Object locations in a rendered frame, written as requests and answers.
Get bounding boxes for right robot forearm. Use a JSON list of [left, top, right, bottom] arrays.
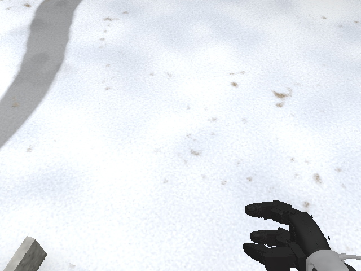
[[306, 250, 356, 271]]

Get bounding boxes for right robot hand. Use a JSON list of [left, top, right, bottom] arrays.
[[243, 200, 331, 271]]

